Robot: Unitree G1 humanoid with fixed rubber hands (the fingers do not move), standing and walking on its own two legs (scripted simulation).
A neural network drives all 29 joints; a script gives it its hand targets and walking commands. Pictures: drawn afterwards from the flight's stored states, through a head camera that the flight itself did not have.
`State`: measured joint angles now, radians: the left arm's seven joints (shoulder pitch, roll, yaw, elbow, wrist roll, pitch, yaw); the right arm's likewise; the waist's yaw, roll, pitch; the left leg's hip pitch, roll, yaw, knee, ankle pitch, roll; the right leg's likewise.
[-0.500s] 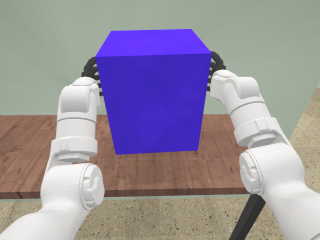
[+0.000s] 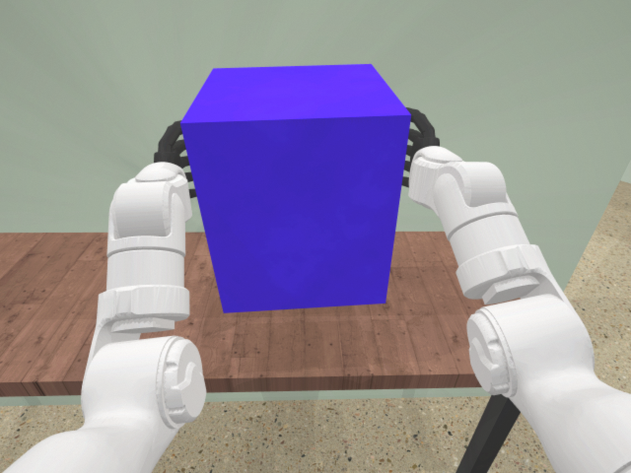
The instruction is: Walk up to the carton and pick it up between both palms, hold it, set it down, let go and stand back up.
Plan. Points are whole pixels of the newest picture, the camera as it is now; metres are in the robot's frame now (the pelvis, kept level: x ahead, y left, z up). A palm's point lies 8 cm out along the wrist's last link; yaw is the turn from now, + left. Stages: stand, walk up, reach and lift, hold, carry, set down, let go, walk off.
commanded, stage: hold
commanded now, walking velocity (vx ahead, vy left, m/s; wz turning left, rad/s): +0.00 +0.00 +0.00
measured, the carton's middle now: (299, 185) +0.39 -0.01 +0.24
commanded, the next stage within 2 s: set down in 0.20 s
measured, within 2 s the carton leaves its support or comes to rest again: neither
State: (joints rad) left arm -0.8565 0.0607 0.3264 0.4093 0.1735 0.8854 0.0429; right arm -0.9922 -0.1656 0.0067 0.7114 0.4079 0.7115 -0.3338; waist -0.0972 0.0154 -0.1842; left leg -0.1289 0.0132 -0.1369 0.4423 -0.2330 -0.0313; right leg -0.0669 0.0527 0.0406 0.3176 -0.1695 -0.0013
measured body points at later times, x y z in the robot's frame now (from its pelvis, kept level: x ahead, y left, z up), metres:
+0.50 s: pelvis -0.01 +0.00 +0.00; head -0.09 +0.01 +0.45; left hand +0.41 +0.14 +0.28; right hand +0.39 -0.16 +0.30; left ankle +0.01 +0.14 -0.74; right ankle +0.01 -0.12 -0.74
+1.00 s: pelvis +0.01 +0.02 +0.00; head -0.06 +0.07 +0.44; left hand +0.42 +0.15 +0.21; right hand +0.38 -0.15 +0.21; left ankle +0.01 +0.14 -0.74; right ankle +0.01 -0.12 -0.74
